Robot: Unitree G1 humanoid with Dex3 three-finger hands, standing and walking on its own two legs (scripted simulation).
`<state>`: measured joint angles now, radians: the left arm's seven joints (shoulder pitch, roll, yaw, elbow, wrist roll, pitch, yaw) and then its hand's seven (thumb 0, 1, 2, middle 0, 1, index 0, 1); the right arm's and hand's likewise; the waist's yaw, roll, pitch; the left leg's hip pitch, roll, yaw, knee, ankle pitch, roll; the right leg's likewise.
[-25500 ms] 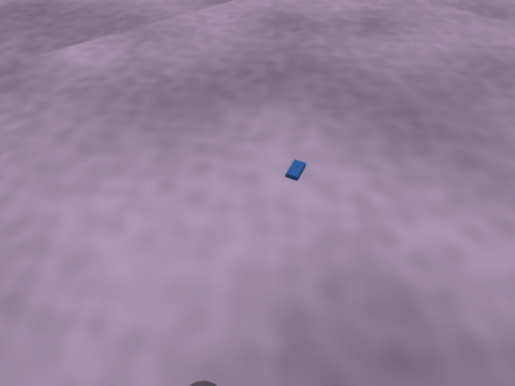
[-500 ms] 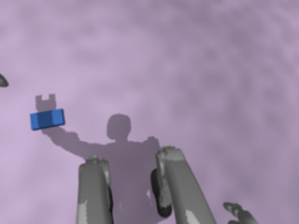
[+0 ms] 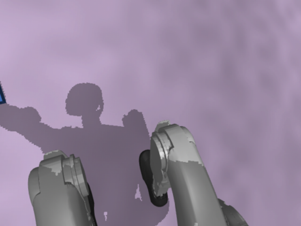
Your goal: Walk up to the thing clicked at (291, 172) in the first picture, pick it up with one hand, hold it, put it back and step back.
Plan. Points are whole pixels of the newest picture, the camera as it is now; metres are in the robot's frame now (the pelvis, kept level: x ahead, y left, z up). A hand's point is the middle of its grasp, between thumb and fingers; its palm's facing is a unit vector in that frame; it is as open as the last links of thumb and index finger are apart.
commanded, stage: approach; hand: left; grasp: from above
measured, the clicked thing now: out of the picture +0.49 +0.38 -0.32
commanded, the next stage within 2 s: rest palm in 0.14 s
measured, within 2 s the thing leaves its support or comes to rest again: neither
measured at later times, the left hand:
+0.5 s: hand out of the picture +0.46 +0.38 -0.23, palm faces -0.45 -0.11 -0.88, open 14.2 cm
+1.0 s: hand out of the picture +0.47 +0.37 -0.26, palm faces -0.41 -0.09 -0.91, open 14.5 cm
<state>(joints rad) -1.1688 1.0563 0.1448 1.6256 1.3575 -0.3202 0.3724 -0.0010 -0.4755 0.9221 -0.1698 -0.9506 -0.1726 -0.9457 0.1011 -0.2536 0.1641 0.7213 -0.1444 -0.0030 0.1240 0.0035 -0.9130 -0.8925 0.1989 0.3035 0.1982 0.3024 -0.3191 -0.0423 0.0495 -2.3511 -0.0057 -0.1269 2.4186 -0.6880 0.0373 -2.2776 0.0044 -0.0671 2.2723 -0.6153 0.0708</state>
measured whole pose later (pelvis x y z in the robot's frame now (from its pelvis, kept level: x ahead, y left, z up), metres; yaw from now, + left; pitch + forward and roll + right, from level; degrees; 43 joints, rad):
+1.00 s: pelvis +0.00 +0.01 -0.03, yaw -5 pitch +28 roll -16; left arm -1.09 1.20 0.15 1.73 1.39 -0.30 0.58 0.00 -0.59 1.02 -0.10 -0.93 -0.07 -0.95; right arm 0.06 -0.35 0.31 0.62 -0.22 -0.12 0.17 0.00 -0.91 -0.90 0.20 0.30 0.20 0.30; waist -0.37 -0.15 0.15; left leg -2.36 0.00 -0.23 2.58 -0.73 0.05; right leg -2.25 0.04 -0.15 2.34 -0.61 0.07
